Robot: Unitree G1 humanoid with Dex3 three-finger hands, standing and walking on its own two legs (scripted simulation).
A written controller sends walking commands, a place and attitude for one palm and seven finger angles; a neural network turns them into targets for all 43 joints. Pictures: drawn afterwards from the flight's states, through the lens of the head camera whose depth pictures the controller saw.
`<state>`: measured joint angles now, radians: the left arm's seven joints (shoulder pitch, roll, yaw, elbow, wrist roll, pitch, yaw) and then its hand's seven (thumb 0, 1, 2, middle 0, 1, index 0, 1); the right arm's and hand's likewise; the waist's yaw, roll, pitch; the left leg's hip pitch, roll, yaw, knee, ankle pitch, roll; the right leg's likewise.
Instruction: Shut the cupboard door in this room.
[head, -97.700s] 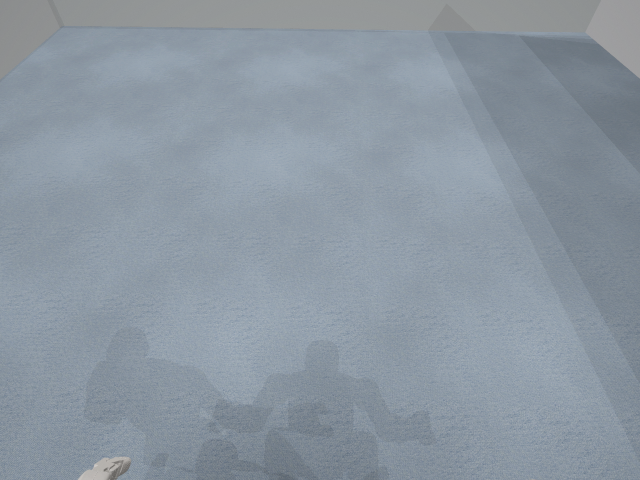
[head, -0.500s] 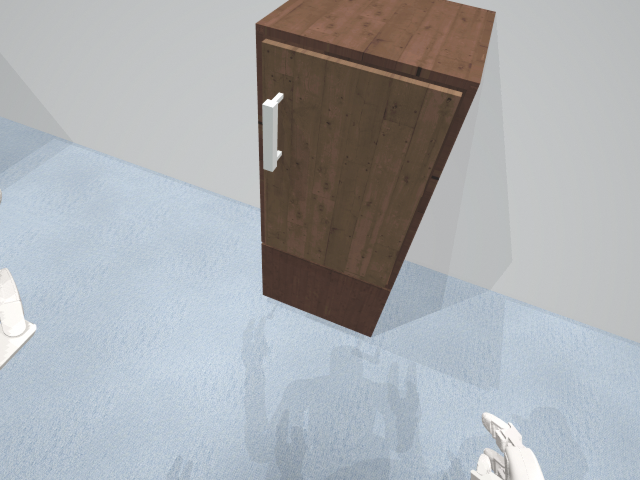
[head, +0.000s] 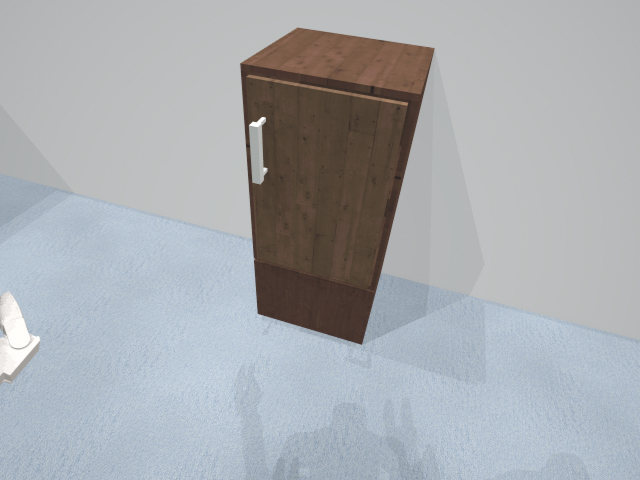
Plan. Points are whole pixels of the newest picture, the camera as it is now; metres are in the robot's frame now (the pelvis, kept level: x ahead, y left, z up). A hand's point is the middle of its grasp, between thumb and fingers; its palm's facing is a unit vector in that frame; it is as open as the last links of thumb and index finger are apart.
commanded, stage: stop stepping back and stand still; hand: left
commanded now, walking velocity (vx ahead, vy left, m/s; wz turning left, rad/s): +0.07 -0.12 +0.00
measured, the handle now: (260, 150) +0.89 +0.19 -0.01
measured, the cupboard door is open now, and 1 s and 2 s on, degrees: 0 0 0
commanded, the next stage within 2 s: let the arm hang, fingers relaxed in 0.88 s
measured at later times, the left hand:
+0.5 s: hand out of the picture +0.16 +0.30 +0.16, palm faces +0.52 -0.78 -0.33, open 7.4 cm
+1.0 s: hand (15, 359) +0.18 +0.29 +0.15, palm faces +0.42 -0.80 -0.43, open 7.4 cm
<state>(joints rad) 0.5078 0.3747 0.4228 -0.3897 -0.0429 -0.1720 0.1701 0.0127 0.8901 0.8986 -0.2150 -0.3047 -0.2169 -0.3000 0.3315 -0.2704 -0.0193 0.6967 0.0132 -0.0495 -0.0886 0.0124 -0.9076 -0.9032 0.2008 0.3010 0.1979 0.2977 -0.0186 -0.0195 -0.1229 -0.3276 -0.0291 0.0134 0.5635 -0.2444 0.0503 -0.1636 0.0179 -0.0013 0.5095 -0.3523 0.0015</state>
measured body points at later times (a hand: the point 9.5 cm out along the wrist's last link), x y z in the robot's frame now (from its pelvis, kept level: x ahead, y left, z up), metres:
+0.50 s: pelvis -0.03 +0.02 -0.01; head -0.06 +0.03 +0.44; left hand +0.13 +0.33 +0.18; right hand +0.11 -0.23 -0.09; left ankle +0.02 +0.13 -0.73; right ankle -0.06 -0.10 -0.73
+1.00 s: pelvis -0.02 +0.03 +0.00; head -0.03 +0.03 +0.45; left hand +0.15 +0.33 +0.18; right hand +0.15 -0.21 -0.07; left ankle +0.02 +0.13 -0.73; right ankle -0.06 -0.10 -0.73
